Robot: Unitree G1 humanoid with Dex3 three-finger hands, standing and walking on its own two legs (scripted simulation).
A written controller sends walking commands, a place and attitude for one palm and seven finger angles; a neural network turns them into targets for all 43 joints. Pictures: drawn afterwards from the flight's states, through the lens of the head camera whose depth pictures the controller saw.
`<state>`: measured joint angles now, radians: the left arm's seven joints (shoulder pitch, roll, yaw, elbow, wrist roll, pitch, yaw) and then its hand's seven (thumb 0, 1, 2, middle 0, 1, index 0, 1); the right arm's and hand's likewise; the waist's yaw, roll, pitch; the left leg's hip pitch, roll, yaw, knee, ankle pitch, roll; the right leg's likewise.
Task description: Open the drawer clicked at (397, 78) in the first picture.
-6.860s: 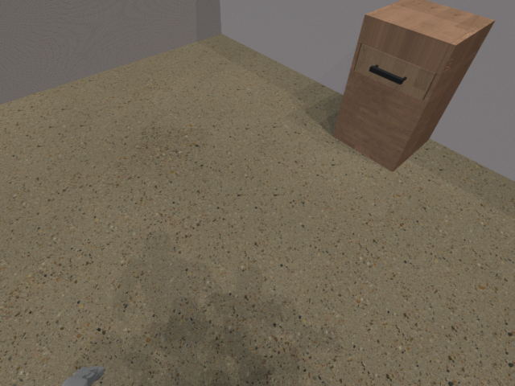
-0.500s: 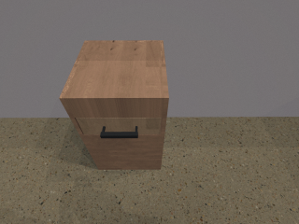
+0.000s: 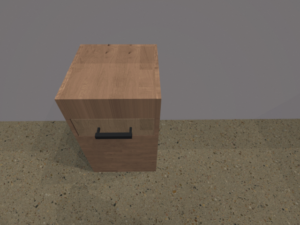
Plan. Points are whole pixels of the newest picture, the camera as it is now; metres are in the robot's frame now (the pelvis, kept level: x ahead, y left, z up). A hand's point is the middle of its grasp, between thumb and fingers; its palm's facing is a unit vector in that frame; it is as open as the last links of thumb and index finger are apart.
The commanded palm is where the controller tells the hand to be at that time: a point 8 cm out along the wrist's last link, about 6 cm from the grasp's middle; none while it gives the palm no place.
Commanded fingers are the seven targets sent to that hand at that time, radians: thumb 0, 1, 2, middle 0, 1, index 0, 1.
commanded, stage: come to a stop and stand still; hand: left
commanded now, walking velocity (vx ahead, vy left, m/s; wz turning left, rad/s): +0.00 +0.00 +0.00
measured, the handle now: (114, 132) +0.56 +0.20 -0.25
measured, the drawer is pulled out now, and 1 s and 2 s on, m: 0.00 0.00 0.00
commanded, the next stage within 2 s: look again from close up in 0.04 s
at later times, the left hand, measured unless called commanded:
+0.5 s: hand out of the picture +0.02 +0.19 -0.18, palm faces +0.06 -0.98 -0.20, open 7.4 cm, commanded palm none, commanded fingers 0.00 0.90 0.90 -0.20 -0.30 -0.20 -0.30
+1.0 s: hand out of the picture -0.05 +0.22 -0.18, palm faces -0.01 -0.99 -0.17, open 7.4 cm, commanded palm none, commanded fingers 0.00 0.90 0.90 -0.20 -0.30 -0.20 -0.30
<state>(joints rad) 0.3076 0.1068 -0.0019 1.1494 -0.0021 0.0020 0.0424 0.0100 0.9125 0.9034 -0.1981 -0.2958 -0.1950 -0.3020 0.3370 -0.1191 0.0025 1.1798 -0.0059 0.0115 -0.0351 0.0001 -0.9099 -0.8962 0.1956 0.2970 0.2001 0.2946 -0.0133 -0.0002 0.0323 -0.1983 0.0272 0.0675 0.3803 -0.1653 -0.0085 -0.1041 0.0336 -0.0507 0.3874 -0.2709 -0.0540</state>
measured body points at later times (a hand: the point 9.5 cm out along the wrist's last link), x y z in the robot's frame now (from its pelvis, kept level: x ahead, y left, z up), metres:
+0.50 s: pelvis +0.01 +0.02 -0.01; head +0.00 +0.02 +0.44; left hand +0.02 +0.24 -0.17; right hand +0.06 -0.21 -0.16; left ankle +0.02 +0.13 -0.74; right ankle -0.04 -0.08 -0.74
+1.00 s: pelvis +0.00 +0.05 +0.00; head +0.01 +0.06 +0.45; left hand -0.04 +0.27 -0.17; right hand -0.02 -0.18 -0.16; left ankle +0.02 +0.13 -0.74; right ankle -0.04 -0.07 -0.73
